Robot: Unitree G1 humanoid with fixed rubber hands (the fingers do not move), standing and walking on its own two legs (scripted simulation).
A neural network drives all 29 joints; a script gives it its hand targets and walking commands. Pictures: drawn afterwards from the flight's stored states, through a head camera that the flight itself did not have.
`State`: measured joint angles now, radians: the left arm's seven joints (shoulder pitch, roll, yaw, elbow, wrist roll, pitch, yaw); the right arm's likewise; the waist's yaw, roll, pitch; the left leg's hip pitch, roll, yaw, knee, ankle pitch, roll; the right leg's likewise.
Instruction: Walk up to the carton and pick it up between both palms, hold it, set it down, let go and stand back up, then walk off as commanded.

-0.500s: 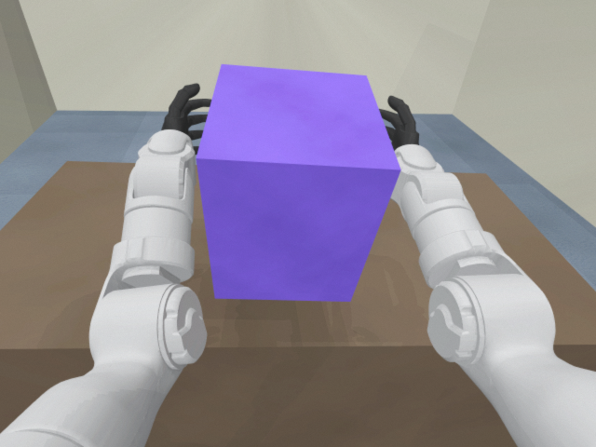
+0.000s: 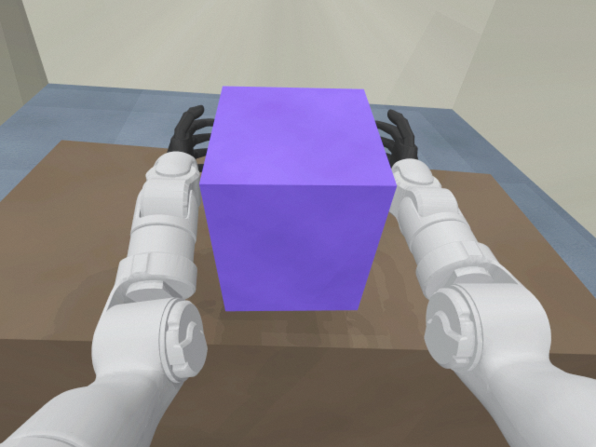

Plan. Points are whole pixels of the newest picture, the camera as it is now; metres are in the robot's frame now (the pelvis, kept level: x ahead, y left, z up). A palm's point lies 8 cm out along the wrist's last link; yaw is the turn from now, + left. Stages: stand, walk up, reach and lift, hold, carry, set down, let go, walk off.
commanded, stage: set down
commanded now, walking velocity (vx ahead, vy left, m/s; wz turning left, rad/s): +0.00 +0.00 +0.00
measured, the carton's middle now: (292, 203) +0.40 -0.01 +0.16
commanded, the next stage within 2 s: none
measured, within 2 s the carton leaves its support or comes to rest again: rests again in 1.34 s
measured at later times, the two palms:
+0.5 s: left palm (200, 185) +0.42 +0.12 +0.17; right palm (403, 196) +0.39 -0.17 +0.18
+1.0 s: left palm (209, 196) +0.43 +0.11 +0.15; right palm (403, 219) +0.38 -0.18 +0.15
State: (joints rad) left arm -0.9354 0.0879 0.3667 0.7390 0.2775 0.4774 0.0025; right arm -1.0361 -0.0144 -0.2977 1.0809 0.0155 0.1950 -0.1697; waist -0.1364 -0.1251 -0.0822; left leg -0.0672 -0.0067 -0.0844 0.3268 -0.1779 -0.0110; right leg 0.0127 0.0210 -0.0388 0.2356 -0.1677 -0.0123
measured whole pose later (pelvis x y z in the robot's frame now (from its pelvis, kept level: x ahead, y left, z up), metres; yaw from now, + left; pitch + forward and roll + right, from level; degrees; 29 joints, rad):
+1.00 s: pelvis +0.00 +0.01 +0.00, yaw -5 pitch -3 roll +0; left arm -0.90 -0.02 0.49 0.77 0.35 0.36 0.00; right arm -0.86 0.03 -0.39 0.91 -0.14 0.09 -0.10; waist -0.06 -0.03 0.03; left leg -0.07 0.00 0.03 0.28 -0.16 0.01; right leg -0.05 0.01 0.02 0.26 -0.15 0.01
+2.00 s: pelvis +0.00 +0.02 +0.00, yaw -7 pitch -5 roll +0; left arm -0.80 -0.10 0.52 0.62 0.43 0.26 -0.06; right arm -0.76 0.08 -0.46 0.78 -0.26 -0.01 -0.02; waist -0.04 -0.03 0.08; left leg -0.02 0.01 0.07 0.28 -0.18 0.02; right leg -0.02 0.00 0.00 0.25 -0.16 0.01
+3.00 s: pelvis -0.01 +0.01 -0.01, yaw -10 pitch +9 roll -2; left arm -0.85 0.11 0.15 0.90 0.00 0.13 0.15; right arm -0.81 -0.14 -0.04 0.94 0.18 -0.04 -0.16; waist 0.00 -0.01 -0.11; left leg -0.38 0.07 0.10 0.44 -0.21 0.00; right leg -0.35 0.05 0.01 0.31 -0.12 -0.01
